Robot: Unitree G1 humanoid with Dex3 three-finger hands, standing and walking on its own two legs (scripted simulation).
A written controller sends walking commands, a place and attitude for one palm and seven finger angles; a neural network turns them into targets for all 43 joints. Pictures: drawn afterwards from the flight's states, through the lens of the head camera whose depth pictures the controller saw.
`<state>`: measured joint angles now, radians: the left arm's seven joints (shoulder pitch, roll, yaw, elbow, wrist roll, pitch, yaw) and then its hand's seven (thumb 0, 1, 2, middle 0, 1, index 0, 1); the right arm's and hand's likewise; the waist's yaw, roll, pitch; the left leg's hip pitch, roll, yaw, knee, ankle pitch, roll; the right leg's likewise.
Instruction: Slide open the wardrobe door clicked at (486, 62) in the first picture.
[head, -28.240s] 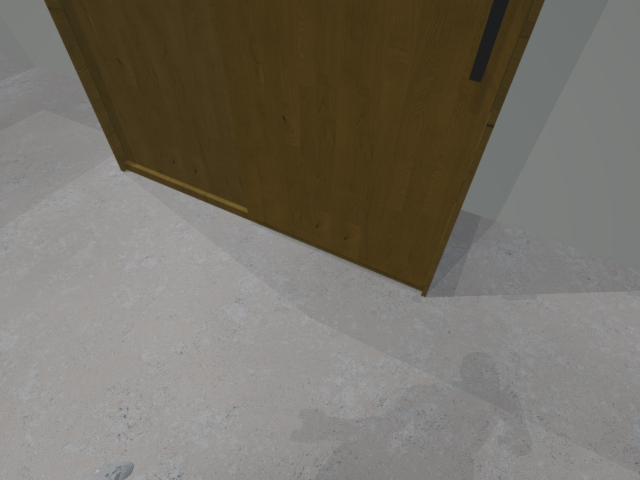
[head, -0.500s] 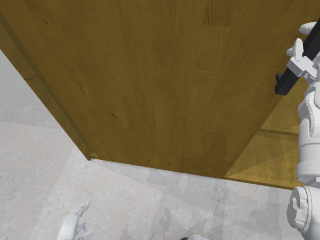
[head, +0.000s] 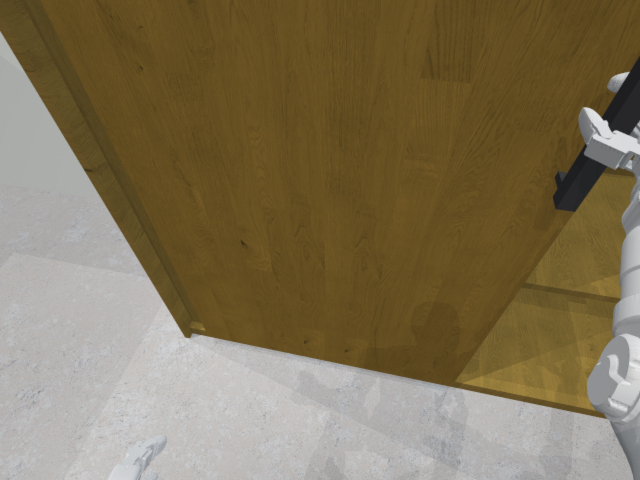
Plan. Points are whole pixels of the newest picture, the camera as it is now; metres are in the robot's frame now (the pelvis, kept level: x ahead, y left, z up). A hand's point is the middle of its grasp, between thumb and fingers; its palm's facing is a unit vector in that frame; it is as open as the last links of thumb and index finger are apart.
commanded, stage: loosen the grip on the handle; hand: right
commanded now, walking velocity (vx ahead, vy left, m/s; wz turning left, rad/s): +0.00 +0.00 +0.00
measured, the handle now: (610, 115) +0.50 -0.29 +0.22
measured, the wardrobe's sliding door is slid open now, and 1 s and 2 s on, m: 0.69 0.69 0.69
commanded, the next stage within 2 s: slip the hand off the handle in 0.42 s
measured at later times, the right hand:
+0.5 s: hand (589, 144) +0.47 -0.26 +0.21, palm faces +0.35 +0.92 -0.15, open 14.2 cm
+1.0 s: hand out of the picture +0.45 -0.32 +0.21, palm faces +0.45 +0.88 -0.15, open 14.3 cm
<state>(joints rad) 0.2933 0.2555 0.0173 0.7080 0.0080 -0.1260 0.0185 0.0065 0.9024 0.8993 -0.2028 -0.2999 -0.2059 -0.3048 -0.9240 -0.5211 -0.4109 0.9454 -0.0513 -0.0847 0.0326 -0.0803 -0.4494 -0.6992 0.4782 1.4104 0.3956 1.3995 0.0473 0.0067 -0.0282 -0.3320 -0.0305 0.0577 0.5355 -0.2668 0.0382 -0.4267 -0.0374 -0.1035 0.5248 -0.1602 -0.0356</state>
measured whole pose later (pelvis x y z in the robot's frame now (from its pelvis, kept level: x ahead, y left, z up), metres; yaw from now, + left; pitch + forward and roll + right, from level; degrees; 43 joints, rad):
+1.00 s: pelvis +0.03 +0.00 +0.00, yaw +2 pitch +5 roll +1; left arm 0.30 0.27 -0.03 0.64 -0.04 -0.08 0.10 0.01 0.90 0.90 -0.20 -0.30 -0.21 -0.30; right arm -0.64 -0.61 -0.50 0.69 0.03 -0.01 0.05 -0.01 0.55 -0.20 0.39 1.22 0.32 1.19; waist 0.03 0.00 -0.06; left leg -0.31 -0.05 0.02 0.54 -0.32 0.04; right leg -0.42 -0.01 -0.04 0.57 -0.24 -0.03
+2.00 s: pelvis +0.03 +0.00 +0.00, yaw -1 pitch -1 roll +1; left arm 0.20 0.24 -0.10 0.66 -0.07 -0.15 0.15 0.01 0.90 0.90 -0.20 -0.30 -0.21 -0.31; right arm -0.25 -0.47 -0.46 0.16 0.26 0.16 0.19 -0.02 0.56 -0.20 0.25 1.15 0.25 1.15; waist -0.07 -0.03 -0.04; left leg -0.17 -0.03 0.07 0.49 -0.30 0.04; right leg -0.29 0.02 0.00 0.52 -0.21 -0.04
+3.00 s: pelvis +0.05 -0.01 +0.01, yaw +1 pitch -4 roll +0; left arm 0.21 0.24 -0.02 0.66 -0.01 -0.11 0.07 0.01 0.90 0.90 -0.20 -0.30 -0.20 -0.30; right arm 0.41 -0.37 -0.34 -0.35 0.09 -0.07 -0.09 0.00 -0.36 -0.65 0.22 0.61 0.23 0.61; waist -0.06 -0.05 -0.02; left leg -0.04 -0.02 0.02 0.39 -0.28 0.02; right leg -0.15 0.03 -0.04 0.42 -0.21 -0.05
